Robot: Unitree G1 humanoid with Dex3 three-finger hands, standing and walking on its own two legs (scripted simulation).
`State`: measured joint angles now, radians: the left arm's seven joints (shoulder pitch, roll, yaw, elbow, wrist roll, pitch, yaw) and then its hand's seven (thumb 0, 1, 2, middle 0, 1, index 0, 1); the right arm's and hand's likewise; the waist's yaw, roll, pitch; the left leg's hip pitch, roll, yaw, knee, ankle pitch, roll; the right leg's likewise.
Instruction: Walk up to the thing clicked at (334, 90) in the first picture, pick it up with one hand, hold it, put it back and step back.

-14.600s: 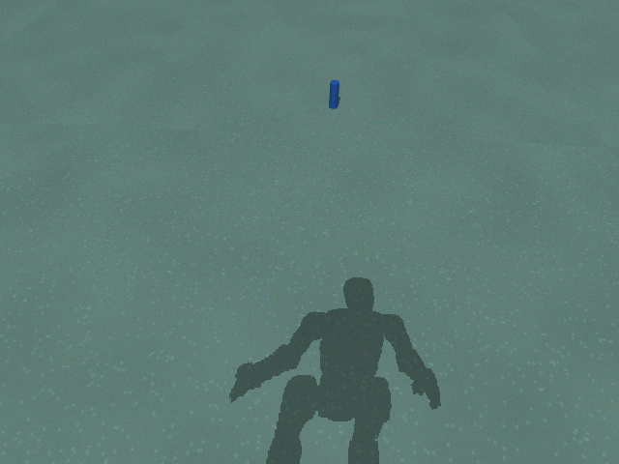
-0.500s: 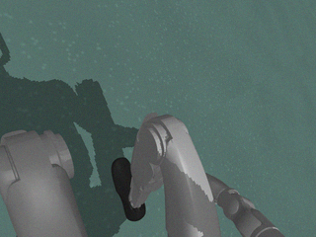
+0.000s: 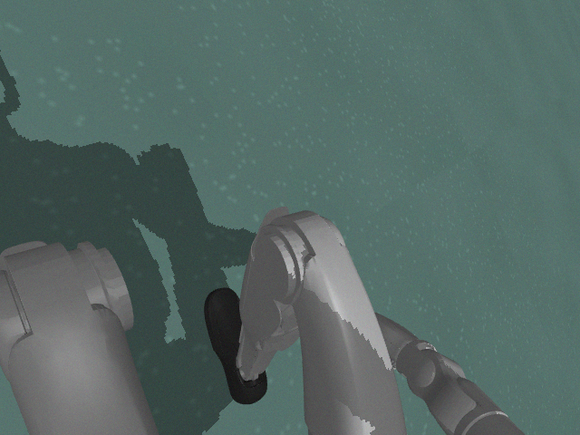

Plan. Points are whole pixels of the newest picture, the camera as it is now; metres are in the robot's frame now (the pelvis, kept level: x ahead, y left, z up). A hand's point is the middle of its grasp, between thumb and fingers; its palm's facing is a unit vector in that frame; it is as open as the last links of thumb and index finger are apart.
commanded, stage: settle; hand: left
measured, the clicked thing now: out of the picture +0.42 +0.31 -0.20
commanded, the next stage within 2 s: lift in 2.00 s
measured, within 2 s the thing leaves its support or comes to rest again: leaves its support in 0.30 s
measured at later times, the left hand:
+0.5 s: hand out of the picture +0.41 +0.30 -0.13, palm faces +0.38 -0.93 +0.00, open 7.3 cm
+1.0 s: hand out of the picture +0.39 +0.32 -0.03, palm faces +0.36 -0.93 -0.04, open 7.3 cm
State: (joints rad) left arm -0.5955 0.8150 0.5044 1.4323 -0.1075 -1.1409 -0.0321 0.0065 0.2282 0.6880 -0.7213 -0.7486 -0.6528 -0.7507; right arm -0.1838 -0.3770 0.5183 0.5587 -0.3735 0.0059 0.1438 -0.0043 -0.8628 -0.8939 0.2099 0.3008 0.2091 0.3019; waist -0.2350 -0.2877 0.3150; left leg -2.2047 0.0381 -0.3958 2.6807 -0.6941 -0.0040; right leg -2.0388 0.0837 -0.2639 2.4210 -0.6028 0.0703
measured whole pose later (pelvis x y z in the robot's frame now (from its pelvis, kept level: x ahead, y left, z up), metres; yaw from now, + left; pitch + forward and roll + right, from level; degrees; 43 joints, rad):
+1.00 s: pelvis +0.02 -0.01 +0.04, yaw +5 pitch +23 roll -12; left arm -0.49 0.55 0.39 0.89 -0.15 -0.75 -0.12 -0.01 -0.07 1.13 -0.93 -1.05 -0.88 -1.05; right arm 0.00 -0.31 0.23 0.61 -0.16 0.06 0.13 0.00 -0.88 -0.90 0.21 0.30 0.21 0.30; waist -0.13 -0.09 0.02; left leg -2.26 0.04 -0.23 2.51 -0.68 0.00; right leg -2.12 0.02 -0.16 2.37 -0.66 0.03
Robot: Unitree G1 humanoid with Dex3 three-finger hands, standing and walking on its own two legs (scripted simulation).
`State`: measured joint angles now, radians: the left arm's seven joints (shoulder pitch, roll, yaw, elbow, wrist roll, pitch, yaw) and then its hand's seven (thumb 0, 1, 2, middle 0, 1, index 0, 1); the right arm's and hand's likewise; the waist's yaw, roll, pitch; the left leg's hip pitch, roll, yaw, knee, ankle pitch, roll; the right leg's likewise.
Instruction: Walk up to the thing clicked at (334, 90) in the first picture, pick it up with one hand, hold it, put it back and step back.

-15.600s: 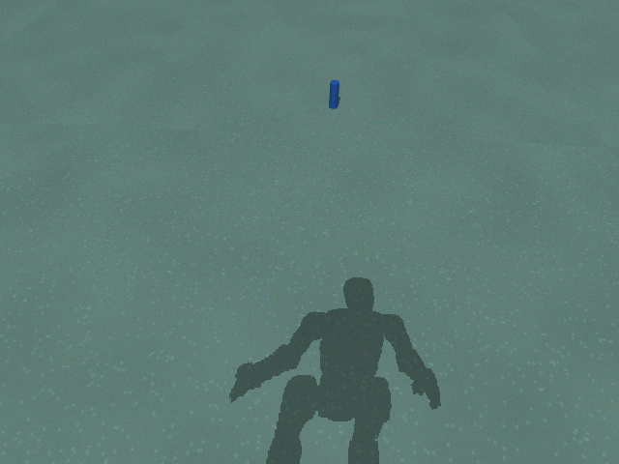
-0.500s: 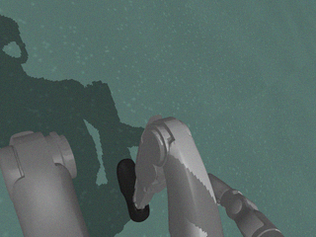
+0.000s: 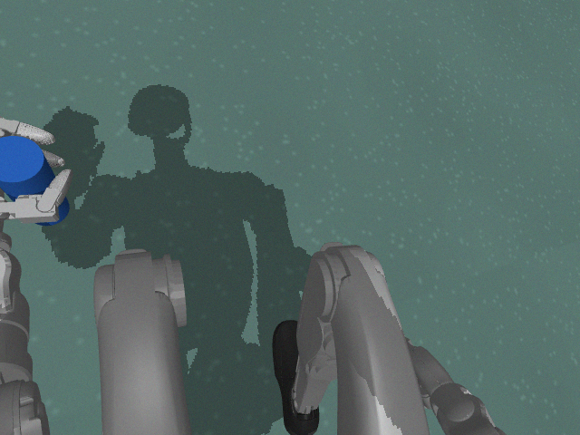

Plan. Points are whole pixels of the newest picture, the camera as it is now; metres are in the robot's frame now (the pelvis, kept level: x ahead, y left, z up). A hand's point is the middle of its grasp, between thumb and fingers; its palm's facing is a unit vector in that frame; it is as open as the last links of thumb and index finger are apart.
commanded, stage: settle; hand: left
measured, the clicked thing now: (33, 187) +0.40 +0.31 -0.10
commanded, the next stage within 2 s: lift in 1.00 s
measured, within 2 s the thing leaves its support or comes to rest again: neither
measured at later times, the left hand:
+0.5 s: hand (29, 151) +0.41 +0.28 +0.00, palm faces +0.27 -0.96 -0.03, open 7.3 cm
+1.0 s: hand (22, 137) +0.40 +0.28 +0.03, palm faces +0.28 -0.96 -0.03, open 7.3 cm
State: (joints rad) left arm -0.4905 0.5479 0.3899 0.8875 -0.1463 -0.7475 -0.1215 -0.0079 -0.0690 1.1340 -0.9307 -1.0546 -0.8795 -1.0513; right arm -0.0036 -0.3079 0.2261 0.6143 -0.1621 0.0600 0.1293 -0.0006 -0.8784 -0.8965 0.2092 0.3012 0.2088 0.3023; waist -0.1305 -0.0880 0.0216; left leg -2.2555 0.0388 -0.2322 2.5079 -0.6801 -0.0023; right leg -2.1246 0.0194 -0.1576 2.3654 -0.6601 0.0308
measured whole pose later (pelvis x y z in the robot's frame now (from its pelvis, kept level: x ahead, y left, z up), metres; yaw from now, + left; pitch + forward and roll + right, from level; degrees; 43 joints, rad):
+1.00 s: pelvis +0.01 -0.01 +0.05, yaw +6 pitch +31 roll -5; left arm -0.54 0.39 0.42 0.84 -0.16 -0.62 -0.22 -0.01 -0.07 1.14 -0.92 -1.07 -0.87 -1.07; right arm 0.07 -0.28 0.05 0.67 -0.07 0.03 0.06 0.00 -0.89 -0.90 0.21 0.30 0.21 0.30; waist -0.09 -0.01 -0.12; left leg -2.16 0.04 -0.11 2.30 -0.68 -0.01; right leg -2.10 -0.01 -0.06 2.25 -0.69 0.01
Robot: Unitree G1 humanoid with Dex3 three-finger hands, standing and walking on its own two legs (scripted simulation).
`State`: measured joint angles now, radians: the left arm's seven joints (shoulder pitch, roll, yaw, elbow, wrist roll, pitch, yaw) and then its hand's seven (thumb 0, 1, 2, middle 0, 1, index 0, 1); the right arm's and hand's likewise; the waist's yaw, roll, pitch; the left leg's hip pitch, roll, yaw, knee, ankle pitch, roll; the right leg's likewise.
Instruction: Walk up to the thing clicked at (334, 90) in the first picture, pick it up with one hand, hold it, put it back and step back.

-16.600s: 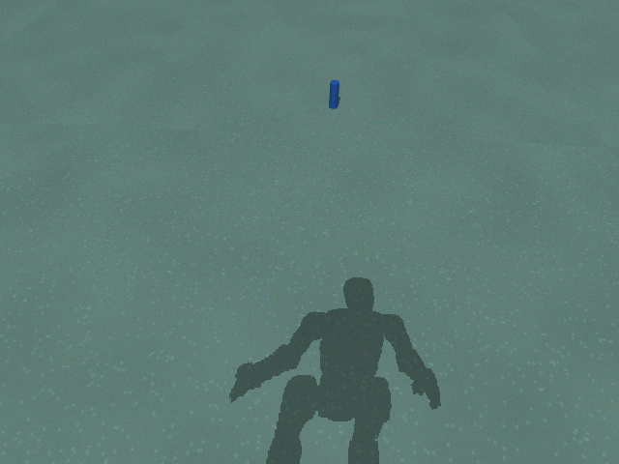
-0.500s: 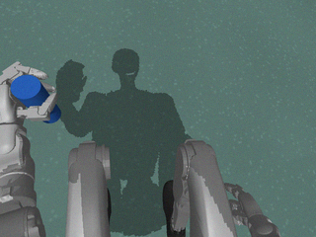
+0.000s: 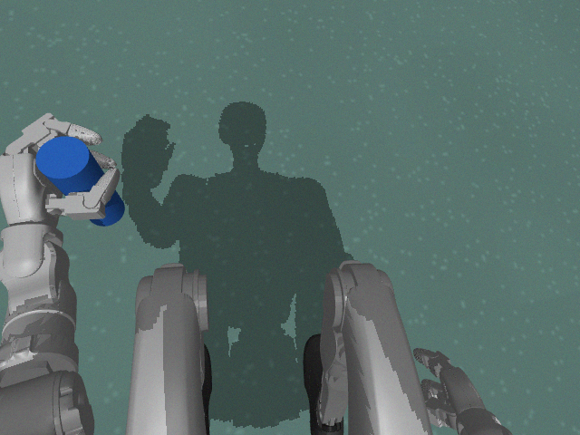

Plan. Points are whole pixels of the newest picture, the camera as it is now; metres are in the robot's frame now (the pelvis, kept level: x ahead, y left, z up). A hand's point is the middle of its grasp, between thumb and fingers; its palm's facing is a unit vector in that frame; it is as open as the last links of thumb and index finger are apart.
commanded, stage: lift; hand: left
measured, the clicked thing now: (87, 187) +0.42 +0.26 -0.06
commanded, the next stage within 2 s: none
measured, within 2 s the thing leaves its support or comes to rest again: neither
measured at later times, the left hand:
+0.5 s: hand (72, 163) +0.41 +0.24 +0.03, palm faces +0.15 -0.99 -0.04, open 7.4 cm
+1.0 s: hand out of the picture +0.39 +0.22 +0.20, palm faces +0.16 -0.99 -0.04, open 7.4 cm
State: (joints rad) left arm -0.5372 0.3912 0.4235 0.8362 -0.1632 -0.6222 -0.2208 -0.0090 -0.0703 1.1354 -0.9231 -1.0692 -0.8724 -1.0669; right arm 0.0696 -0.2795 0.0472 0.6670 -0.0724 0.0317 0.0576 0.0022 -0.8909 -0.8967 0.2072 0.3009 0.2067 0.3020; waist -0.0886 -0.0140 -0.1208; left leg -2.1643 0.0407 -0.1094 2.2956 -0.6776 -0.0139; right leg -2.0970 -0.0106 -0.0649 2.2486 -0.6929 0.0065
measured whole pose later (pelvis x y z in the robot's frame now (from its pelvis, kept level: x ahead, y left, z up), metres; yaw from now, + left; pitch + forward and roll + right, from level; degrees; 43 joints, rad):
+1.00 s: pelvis +0.03 +0.00 +0.17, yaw +3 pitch +29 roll -4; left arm -0.21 0.27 0.24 0.29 -0.21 -0.31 -0.11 -0.01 -0.07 1.13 -0.92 -1.08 -0.87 -1.07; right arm 0.12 -0.25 0.00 0.58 0.04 0.00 -0.03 0.01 -0.90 -0.89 0.21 0.30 0.21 0.30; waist -0.03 0.03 -0.20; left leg -1.62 0.04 -0.06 1.75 -0.65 -0.01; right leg -1.57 -0.02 -0.05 1.72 -0.66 0.01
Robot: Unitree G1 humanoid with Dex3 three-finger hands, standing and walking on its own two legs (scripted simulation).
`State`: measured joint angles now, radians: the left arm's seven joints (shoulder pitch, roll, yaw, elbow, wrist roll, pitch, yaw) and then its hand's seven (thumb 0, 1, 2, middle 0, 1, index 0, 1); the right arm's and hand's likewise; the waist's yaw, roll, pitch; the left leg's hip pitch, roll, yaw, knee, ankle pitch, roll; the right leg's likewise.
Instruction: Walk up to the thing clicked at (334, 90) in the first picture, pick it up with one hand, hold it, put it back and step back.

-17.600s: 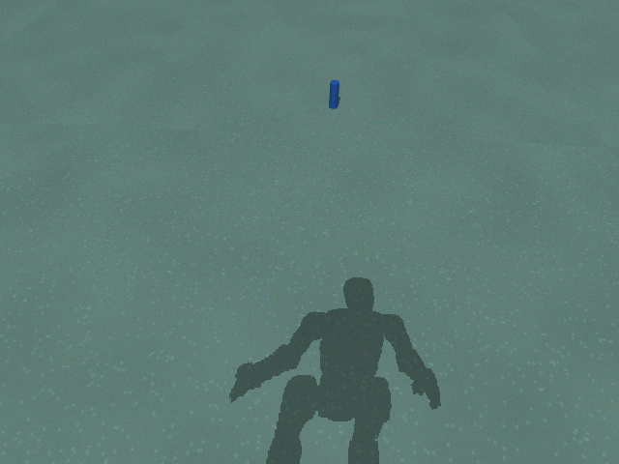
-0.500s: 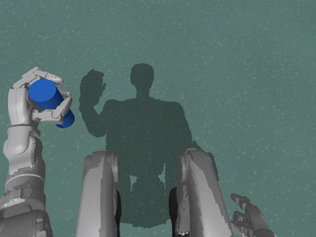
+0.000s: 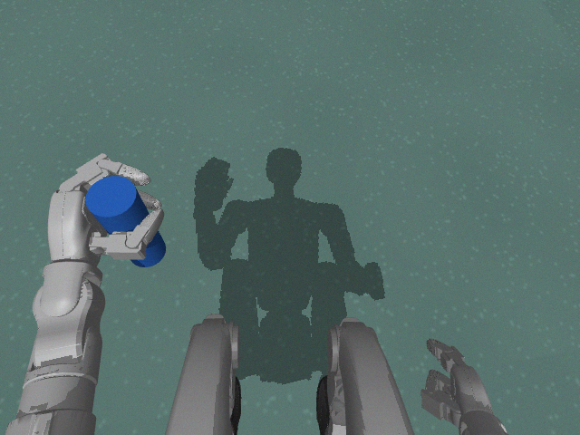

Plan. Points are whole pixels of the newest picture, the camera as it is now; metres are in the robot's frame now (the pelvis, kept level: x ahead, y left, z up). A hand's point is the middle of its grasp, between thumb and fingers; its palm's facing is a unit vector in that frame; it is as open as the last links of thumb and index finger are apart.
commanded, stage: lift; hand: left
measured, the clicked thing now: (132, 227) +0.38 +0.21 -0.01
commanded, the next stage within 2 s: hold in 1.38 s
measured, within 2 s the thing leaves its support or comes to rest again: neither
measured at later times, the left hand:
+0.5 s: hand (87, 162) +0.37 +0.19 +0.16, palm faces +0.13 -0.99 -0.02, open 7.4 cm
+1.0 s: hand (67, 113) +0.38 +0.19 +0.22, palm faces +0.11 -0.99 -0.02, open 7.4 cm
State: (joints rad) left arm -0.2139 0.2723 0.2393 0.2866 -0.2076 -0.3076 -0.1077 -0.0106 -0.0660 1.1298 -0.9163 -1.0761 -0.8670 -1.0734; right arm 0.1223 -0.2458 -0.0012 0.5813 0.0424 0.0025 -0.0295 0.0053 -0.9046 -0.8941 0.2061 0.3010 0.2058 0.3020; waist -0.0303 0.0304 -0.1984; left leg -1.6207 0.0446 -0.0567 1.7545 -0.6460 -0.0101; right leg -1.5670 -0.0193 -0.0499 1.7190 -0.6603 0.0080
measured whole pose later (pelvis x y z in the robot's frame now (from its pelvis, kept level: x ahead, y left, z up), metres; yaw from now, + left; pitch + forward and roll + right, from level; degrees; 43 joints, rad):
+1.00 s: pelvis +0.04 +0.00 +0.17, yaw +2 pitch +12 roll -2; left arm -0.13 0.21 0.15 0.38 -0.18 -0.34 -0.07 -0.01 -0.06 1.13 -0.91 -1.08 -0.86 -1.08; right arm 0.24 -0.22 0.00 0.64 0.02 -0.04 -0.03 0.01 -0.91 -0.90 0.21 0.30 0.21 0.30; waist -0.03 0.02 -0.09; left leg -0.80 0.04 -0.02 1.06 -0.47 -0.01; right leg -0.76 -0.02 -0.04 1.02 -0.47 0.01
